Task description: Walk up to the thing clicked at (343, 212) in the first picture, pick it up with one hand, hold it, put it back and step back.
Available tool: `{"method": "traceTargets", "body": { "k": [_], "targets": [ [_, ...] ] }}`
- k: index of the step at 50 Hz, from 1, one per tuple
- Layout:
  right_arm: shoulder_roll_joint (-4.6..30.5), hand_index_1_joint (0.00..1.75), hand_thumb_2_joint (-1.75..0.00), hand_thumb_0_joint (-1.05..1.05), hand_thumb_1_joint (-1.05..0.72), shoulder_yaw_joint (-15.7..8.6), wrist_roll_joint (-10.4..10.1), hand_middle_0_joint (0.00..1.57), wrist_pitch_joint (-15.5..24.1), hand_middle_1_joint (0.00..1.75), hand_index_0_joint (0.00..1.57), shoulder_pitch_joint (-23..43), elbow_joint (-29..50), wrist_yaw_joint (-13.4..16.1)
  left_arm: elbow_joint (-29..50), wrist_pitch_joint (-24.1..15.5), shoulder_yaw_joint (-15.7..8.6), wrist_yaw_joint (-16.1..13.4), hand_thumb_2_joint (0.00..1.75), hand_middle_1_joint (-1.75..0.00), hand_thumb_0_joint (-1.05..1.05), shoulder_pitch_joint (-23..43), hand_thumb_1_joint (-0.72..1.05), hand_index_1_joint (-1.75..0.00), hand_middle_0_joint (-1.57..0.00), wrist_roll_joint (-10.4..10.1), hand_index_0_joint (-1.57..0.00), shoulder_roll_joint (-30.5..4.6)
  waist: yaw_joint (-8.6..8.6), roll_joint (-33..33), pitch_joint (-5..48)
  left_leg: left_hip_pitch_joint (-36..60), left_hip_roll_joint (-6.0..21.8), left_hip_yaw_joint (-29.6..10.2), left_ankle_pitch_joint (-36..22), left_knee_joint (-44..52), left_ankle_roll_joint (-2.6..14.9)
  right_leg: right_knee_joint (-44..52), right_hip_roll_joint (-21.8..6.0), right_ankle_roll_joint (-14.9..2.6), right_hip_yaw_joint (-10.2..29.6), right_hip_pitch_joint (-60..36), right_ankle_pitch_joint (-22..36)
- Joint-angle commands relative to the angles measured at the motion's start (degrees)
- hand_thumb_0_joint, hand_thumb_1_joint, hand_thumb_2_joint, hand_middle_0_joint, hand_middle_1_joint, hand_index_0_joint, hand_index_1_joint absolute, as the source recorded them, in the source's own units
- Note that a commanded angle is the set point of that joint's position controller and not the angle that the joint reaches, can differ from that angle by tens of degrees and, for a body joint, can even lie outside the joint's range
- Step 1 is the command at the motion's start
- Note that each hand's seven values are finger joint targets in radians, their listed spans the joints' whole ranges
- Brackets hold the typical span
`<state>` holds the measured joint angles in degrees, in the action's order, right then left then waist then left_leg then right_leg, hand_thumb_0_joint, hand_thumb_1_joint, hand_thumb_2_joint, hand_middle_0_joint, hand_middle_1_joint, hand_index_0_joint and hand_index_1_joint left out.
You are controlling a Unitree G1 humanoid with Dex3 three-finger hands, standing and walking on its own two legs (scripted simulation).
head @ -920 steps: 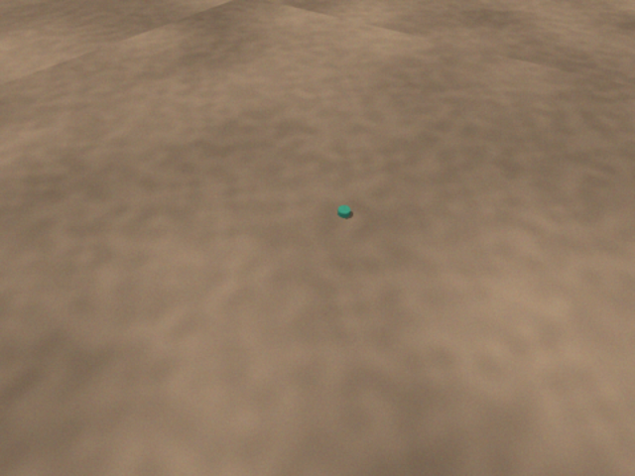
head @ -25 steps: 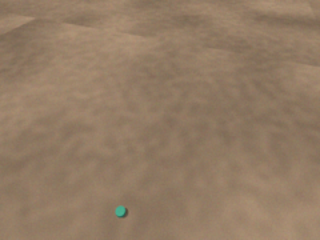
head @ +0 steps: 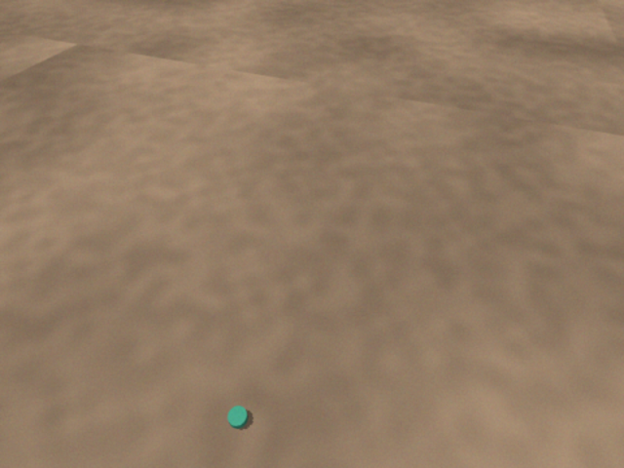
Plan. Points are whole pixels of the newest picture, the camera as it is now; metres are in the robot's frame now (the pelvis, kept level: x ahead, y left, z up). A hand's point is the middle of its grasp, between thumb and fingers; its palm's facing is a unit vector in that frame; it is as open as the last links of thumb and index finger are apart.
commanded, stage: walk up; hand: left
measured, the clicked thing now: (237, 417) +0.44 +0.25 -0.77
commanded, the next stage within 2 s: stand in 0.42 s
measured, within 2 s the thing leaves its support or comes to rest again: neither
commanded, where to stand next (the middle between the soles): +0.06 +0.01 m, yaw +0 degrees
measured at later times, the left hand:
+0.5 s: hand out of the picture +0.09 +0.25 -0.15, palm faces +0.00 -0.94 -0.34, open 7.4 cm
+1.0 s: hand out of the picture +0.08 +0.25 -0.15, palm faces -0.04 -0.94 -0.35, open 7.4 cm
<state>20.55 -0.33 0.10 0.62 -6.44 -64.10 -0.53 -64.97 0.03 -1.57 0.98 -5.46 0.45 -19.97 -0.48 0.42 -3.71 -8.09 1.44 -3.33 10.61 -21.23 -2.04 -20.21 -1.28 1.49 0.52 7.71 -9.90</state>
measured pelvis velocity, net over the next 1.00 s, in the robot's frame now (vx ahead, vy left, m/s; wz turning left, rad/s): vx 0.01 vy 0.00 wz -0.01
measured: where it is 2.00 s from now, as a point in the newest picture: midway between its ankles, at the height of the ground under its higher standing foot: outside the picture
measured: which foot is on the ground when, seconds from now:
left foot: down 0.00-1.00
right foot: down 0.00-1.00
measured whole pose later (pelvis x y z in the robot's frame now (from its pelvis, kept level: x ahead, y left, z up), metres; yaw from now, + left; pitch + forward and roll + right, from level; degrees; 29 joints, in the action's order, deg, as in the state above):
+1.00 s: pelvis +0.01 +0.00 +0.00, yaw -1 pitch -2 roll +0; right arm 20.5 -0.2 0.2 0.2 -6.5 -64.4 -0.7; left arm -64.3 -0.7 0.0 0.4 -6.6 0.5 -20.4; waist -0.1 0.3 -3.5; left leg -6.6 1.8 -2.8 10.6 -19.3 -2.3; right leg -19.5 -1.1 1.2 1.0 7.1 -10.3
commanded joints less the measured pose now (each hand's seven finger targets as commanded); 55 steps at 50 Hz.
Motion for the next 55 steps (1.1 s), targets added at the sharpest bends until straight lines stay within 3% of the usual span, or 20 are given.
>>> {"method": "traceTargets", "body": {
  "k": [1, 20, 24, 32, 37, 41, 50, 52, 55],
  "targets": [
    [12.1, 0.3, -0.9, 0.0, -0.9, -2.3, 0.2, 0.2, 1.5, 0.3, 0.2, 3.5, 3.8, 0.7, 3.7, -1.3, -2.2, -0.7, 0.9, -0.3, 0.0, 2.6, 0.9, -0.3, -0.2, -0.1, -0.2, -12.1, -0.01, 0.4, 5.4, -0.9, 4.8, -3.7, -4.6, 4.5, 3.16, 3.2, -5.1, -2.56, 4.2, -2.3, 3.1],
    [11.9, 0.3, -0.9, 0.0, -0.9, -2.4, 0.1, 0.2, 1.2, 0.3, 0.2, 3.2, 3.5, 0.9, 3.6, -1.2, -2.3, -0.9, 0.9, -0.3, 0.0, 2.8, 0.9, -0.3, -0.2, -0.1, -0.2, -11.8, 0.36, -0.1, 5.7, 0.3, 4.8, -3.4, -7.9, 4.0, 3.05, 3.3, -5.4, -2.4, 3.4, -2.7, 5.4],
    [11.7, 0.3, -0.9, 0.0, -0.9, -2.3, 0.6, 0.2, 1.0, 0.3, 0.2, 3.0, 3.4, 0.8, 3.5, -1.7, -1.6, -1.1, 0.9, -0.3, 0.0, 2.2, 0.9, -0.3, -0.2, 0.1, -0.2, -12.3, 0.42, -1.0, 3.4, 0.0, 5.2, -3.3, -5.9, 4.9, 2.79, 4.1, -5.7, -2.59, 4.1, -0.8, 2.4],
    [12.1, 0.3, -0.9, 0.0, -0.9, -2.3, 0.4, 0.2, 1.0, 0.3, 0.2, 2.6, 3.6, 0.7, 4.0, -2.2, -1.3, -1.2, 0.9, -0.3, 0.0, 1.9, 0.9, -0.3, -0.2, 0.0, -0.2, -12.6, 0.7, -0.2, 7.1, 2.2, 5.5, -2.4, -10.6, 4.0, 2.87, 3.0, -6.2, -2.42, 4.1, -3.2, 9.7],
    [11.9, 0.3, -0.9, 0.0, -0.9, -2.2, 0.4, 0.2, 0.9, 0.3, 0.2, 2.7, 3.3, 0.7, 3.9, -1.8, -1.1, -1.2, 0.9, -0.3, 0.0, 1.4, 0.9, -0.3, -0.2, 0.0, -0.2, -12.8, 0.48, -0.6, 4.4, 1.4, 5.4, -2.7, -7.2, 5.1, 2.54, 3.6, -5.4, -2.6, 3.8, -1.0, 4.5],
    [12.2, 0.3, -0.9, 0.0, -0.9, -2.2, 0.3, 0.2, 0.7, 0.3, 0.2, 2.4, 3.1, 0.6, 3.8, -1.9, -1.0, -1.2, 0.9, -0.3, 0.0, 0.9, 0.9, -0.3, -0.2, 0.0, -0.2, -12.9, 0.45, -0.1, 4.5, 0.7, 5.3, -2.6, -5.5, 5.2, 2.88, 3.8, -5.6, -2.49, 4.1, -1.6, 4.0],
    [11.9, 0.3, -0.9, 0.0, -0.9, -2.1, 0.4, 0.2, 0.8, 0.3, 0.2, 2.1, 3.2, 0.6, 4.3, -2.0, -0.9, -1.3, 0.9, -0.3, 0.0, 1.1, 0.9, -0.3, -0.2, 0.0, -0.2, -13.2, 0.69, -0.2, 5.8, 2.1, 5.6, -2.2, -8.7, 4.5, 2.66, 3.0, -5.8, -2.75, 4.3, -2.0, 7.5],
    [11.8, 0.3, -0.9, 0.0, -0.9, -2.0, 0.3, 0.2, 0.7, 0.3, 0.2, 2.1, 3.0, 0.6, 4.2, -1.9, -0.8, -1.3, 0.9, -0.3, 0.0, 0.9, 0.9, -0.3, -0.2, -0.1, -0.2, -13.4, 0.56, -0.9, 4.1, 0.8, 5.3, -2.4, -5.8, 5.2, 2.72, 3.8, -5.6, -2.51, 4.3, -1.4, 4.8],
    [12.1, 0.3, -0.9, 0.0, -0.9, -2.0, 0.3, 0.2, 0.7, 0.3, 0.2, 1.8, 2.9, 0.6, 4.1, -1.8, -0.9, -1.3, 0.9, -0.3, 0.0, 0.6, 0.9, -0.3, -0.2, -0.1, -0.2, -13.3, 0.52, -0.7, 4.4, 1.3, 5.3, -2.3, -6.1, 5.3, 2.68, 3.8, -5.7, -2.64, 4.6, -1.1, 5.1]
  ]
}}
